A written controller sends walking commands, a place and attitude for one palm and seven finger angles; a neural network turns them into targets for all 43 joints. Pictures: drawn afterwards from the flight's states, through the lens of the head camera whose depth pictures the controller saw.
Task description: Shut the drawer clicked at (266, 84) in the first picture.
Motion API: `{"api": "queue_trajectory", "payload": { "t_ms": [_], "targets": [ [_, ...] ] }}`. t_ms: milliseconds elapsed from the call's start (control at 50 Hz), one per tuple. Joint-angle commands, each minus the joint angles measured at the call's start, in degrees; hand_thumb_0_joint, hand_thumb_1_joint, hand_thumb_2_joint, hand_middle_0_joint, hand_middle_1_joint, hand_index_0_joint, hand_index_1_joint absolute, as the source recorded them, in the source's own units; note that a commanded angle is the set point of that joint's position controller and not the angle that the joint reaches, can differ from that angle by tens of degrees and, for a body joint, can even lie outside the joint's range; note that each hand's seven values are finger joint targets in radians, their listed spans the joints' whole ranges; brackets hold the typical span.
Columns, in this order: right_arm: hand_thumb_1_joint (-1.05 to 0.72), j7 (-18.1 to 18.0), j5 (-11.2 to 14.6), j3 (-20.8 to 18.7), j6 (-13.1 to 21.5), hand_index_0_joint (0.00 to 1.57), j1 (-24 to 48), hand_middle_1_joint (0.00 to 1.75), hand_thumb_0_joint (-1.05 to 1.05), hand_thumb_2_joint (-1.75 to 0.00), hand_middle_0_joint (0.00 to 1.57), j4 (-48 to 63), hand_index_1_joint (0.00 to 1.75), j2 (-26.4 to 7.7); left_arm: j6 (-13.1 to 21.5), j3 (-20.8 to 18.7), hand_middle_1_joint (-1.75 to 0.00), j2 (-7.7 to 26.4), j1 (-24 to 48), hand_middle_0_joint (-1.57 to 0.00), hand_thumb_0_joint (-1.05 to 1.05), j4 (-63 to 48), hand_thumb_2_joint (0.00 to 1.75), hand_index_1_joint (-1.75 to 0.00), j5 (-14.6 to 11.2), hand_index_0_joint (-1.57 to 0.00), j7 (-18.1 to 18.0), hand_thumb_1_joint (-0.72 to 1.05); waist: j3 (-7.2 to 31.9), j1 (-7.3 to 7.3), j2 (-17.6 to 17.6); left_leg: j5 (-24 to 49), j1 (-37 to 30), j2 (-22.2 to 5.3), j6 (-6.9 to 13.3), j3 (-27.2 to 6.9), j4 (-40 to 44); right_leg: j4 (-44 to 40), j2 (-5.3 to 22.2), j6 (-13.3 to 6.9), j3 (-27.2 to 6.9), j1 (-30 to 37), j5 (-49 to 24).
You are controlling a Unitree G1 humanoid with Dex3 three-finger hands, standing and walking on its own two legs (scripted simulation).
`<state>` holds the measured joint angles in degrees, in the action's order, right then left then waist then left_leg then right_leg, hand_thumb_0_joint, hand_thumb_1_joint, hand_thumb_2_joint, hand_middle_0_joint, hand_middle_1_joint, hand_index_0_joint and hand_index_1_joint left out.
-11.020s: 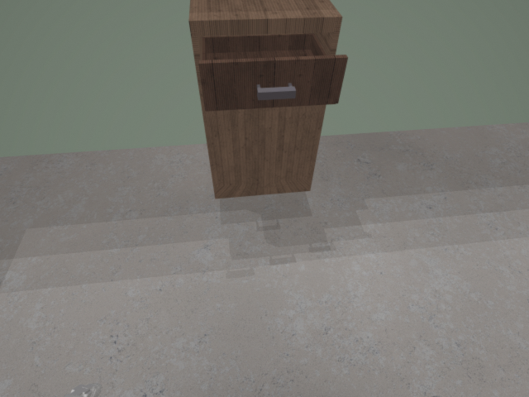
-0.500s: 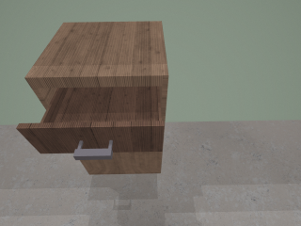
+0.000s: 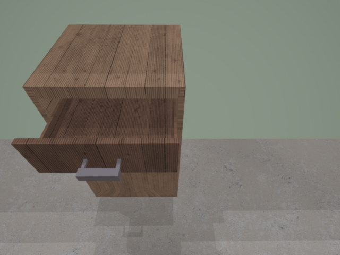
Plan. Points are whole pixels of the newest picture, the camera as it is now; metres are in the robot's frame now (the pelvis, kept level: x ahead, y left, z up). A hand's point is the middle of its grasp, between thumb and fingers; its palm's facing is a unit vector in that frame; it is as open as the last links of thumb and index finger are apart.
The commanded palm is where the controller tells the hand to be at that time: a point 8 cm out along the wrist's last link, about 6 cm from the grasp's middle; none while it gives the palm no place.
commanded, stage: look again from close up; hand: left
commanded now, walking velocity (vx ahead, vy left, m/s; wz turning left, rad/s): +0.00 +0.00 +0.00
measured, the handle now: (100, 167) +0.35 +0.23 -0.06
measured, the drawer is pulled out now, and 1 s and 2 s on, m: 0.18 0.18 0.18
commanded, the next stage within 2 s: come to a stop and stand still in 0.42 s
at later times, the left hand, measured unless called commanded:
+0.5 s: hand out of the picture -0.02 +0.15 -0.18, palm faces +0.02 -0.98 -0.18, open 7.3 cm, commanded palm none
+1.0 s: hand out of the picture +0.03 +0.20 -0.18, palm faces +0.04 -0.97 -0.22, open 7.3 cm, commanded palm none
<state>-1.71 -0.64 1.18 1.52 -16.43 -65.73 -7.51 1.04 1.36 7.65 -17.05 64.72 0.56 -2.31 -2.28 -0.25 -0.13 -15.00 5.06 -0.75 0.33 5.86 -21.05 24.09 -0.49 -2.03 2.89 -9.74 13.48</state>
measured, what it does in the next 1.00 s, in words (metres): stands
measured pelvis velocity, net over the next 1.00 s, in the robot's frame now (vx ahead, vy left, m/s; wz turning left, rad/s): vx -0.01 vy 0.02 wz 0.02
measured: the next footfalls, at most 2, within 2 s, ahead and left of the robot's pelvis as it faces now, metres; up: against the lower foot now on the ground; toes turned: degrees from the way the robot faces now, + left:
none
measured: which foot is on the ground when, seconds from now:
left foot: down 0.00-1.00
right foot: down 0.00-1.00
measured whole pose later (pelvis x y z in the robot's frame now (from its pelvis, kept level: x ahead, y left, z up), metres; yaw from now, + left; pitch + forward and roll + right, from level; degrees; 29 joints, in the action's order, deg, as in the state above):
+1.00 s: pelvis -0.01 +0.02 -0.01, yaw +1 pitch -1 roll +0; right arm -1.4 -1.1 -0.9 0.7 -11.6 -61.1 -9.8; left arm 0.7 0.8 10.1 -13.6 59.0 0.6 -2.6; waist -1.6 -0.4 0.0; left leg -18.5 9.6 0.4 2.0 4.9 -29.1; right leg 30.2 1.3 -0.5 3.7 -12.9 16.2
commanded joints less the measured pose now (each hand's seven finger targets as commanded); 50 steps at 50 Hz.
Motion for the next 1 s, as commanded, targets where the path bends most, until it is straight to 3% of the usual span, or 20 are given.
{"api": "queue_trajectory", "payload": {
  "t_ms": [0,320,500,540,560,580,600,620,660,680,720,740,800,860,980],
  "targets": [
    [-0.90,-0.26,0.14,-0.50,0.33,0.20,-4.91,0.30,0.00,-0.90,0.20,0.68,0.30,-4.67,0.64,-0.98,-0.30,5.18,-4.18,-0.20,0.00,-1.55,0.90,-0.30,-0.09,-0.20,-0.23,0.90,-2.54,0.34,0.10,7.97,2.66,-5.94,1.08,-5.19,3.81,-4.19,6.67,-0.85,-7.26,-1.29,-10.45],
    [-0.90,-0.28,0.18,-0.69,0.38,0.20,-6.24,0.30,0.00,-0.90,0.20,0.28,0.30,-3.84,0.97,-1.08,-0.30,4.84,-4.94,-0.20,0.00,-1.76,0.90,-0.30,-0.05,-0.20,-0.37,0.90,-1.56,0.44,0.67,8.74,2.21,-5.90,0.84,-4.77,3.08,-4.23,6.78,-1.15,-7.41,-0.73,-13.06],
    [-0.90,-0.20,0.18,-0.59,0.16,0.20,-6.43,0.30,0.00,-0.90,0.20,0.15,0.30,-3.38,0.73,-1.05,-0.30,4.66,-5.11,-0.20,0.00,-1.81,0.90,-0.30,0.00,-0.20,-0.32,0.90,-3.67,0.35,0.14,5.39,3.42,-5.70,0.83,-4.87,3.83,-5.62,6.30,-1.06,-7.75,-2.50,-6.59],
    [-0.90,-0.19,0.22,-0.74,0.13,0.20,-5.92,0.30,0.00,-0.90,0.20,0.67,0.30,-3.53,0.72,-1.21,-0.30,4.84,-5.24,-0.20,0.00,-2.14,0.90,-0.30,0.00,-0.20,-0.43,0.90,-2.88,0.28,-0.09,7.74,3.16,-5.73,0.88,-5.16,3.29,-4.71,6.72,-1.15,-7.81,-2.45,-9.37],
    [-0.90,0.30,-1.59,-3.00,-1.20,0.20,1.49,0.30,0.00,-0.90,0.20,7.64,0.30,-9.27,1.09,-0.93,-0.30,15.36,-0.38,-0.20,0.00,-6.81,0.90,-0.30,-0.35,-0.20,-0.31,0.90,-6.61,2.12,-0.15,10.26,7.70,-1.52,1.95,-8.56,2.59,1.83,4.03,-1.08,-6.01,-6.54,-4.31],
    [-0.90,-0.07,-0.82,-3.23,0.06,0.20,1.27,0.30,0.00,-0.90,0.20,7.86,0.30,-8.94,0.72,-1.76,-0.30,10.54,-3.48,-0.20,0.00,-6.31,0.90,-0.30,-0.28,-0.20,-0.30,0.90,-2.62,-0.91,-3.08,3.43,7.38,-5.34,1.75,-7.66,-1.79,0.49,6.73,-1.20,-8.05,-7.04,3.34],
    [-0.90,-0.03,-0.64,-2.87,-0.10,0.20,0.28,0.30,0.00,-0.90,0.20,7.58,0.30,-5.25,0.90,-1.02,-0.30,9.02,-3.84,-0.20,0.00,-6.03,0.90,-0.30,-0.10,-0.20,-0.29,0.90,2.48,0.24,-3.95,2.38,6.60,-3.53,1.63,-7.37,-5.01,-1.47,8.07,-1.95,-10.07,-5.62,1.99],
    [-0.90,0.04,-0.58,-2.72,-0.52,0.20,-0.92,0.30,0.00,-0.90,0.20,7.28,0.30,-4.52,1.27,-1.06,-0.30,8.60,-3.88,-0.20,0.00,-6.10,0.90,-0.30,-0.13,-0.20,-0.31,0.90,4.62,0.75,-1.58,0.19,6.38,-2.48,1.16,-6.51,-7.95,-3.77,9.72,-2.43,-12.23,-5.58,4.77],
    [-0.90,0.43,-0.66,-2.57,-1.16,0.20,-2.91,0.30,0.00,-0.90,0.20,7.39,0.30,-4.73,1.39,-1.23,-0.30,9.51,-2.31,-0.20,0.00,-6.93,0.90,-0.30,0.03,-0.20,-0.49,0.90,4.03,1.47,7.21,-1.37,8.00,-1.23,0.70,-5.31,-10.51,-6.64,11.60,-3.23,-14.69,-5.28,5.48],
    [-0.90,0.52,-0.56,-2.81,-1.26,0.20,-2.81,0.30,0.00,-0.90,0.20,7.13,0.30,-4.80,1.33,-1.53,-0.30,9.12,-1.59,-0.20,0.00,-6.98,0.90,-0.30,0.02,-0.20,-0.53,0.90,2.64,1.63,7.95,-0.82,8.41,-1.37,0.76,-5.54,-10.81,-6.99,11.92,-3.31,-13.91,-6.46,6.56],
    [-0.90,0.54,-0.36,-3.07,-1.15,0.20,-2.41,0.30,0.00,-0.90,0.20,6.74,0.30,-5.48,1.21,-1.94,-0.30,9.09,0.09,-0.20,0.00,-7.30,0.90,-0.30,0.06,-0.20,-0.59,0.90,-0.36,2.12,3.89,1.90,7.04,-2.26,0.97,-6.04,-9.17,-5.86,10.53,-2.75,-11.35,-9.67,4.76],
    [-0.90,0.47,-0.35,-3.09,-0.93,0.20,-2.47,0.30,0.00,-0.90,0.20,6.52,0.30,-5.60,1.13,-2.04,-0.30,9.03,0.42,-0.20,0.00,-7.46,0.90,-0.30,0.05,-0.20,-0.57,0.90,-0.34,1.98,1.69,3.10,6.83,-2.82,1.13,-6.26,-7.76,-4.11,9.39,-2.17,-9.61,-9.06,1.88],
    [-0.90,0.27,-0.30,-2.86,-0.32,0.20,-1.07,0.30,0.00,-0.90,0.20,6.44,0.30,-6.52,0.90,-1.97,-0.30,8.70,-0.77,-0.20,0.00,-7.39,0.90,-0.30,-0.03,-0.20,-0.66,0.90,1.86,0.74,-0.61,10.02,6.41,-4.26,1.72,-7.04,-5.28,1.46,7.54,-0.83,-6.42,-3.52,-11.92],
    [-0.90,0.13,-0.30,-2.75,-0.21,0.20,0.25,0.30,0.00,-0.90,0.20,6.56,0.30,-7.47,0.52,-1.84,-0.30,8.82,-0.88,-0.20,0.00,-7.70,0.90,-0.30,0.02,-0.20,-0.70,0.90,2.07,0.14,-0.95,14.55,5.60,-5.21,1.92,-6.97,-4.36,2.78,7.00,-0.36,-5.58,-2.22,-13.92],
    [-0.90,0.11,-0.31,-2.68,-0.21,0.20,2.41,0.30,0.00,-0.90,0.20,6.08,0.30,-8.24,0.05,-1.85,-0.30,8.90,0.02,-0.20,0.00,-7.77,0.90,-0.30,0.02,-0.20,-0.69,0.90,0.67,-0.01,-0.36,13.53,4.58,-5.43,2.08,-7.19,-2.12,1.98,6.91,0.42,-5.26,-2.44,-11.25]
  ]
}}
